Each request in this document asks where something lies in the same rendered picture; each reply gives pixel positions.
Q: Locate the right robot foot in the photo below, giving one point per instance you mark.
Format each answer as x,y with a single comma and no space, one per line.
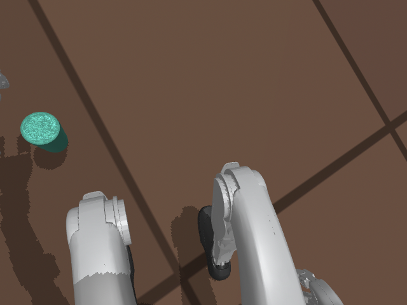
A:
206,238

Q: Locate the right robot hand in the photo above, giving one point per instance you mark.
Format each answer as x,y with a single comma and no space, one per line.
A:
321,292

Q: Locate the left robot foot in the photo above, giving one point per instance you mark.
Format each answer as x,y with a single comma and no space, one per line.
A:
132,269

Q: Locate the cup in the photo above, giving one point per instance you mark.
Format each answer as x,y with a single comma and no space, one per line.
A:
44,130

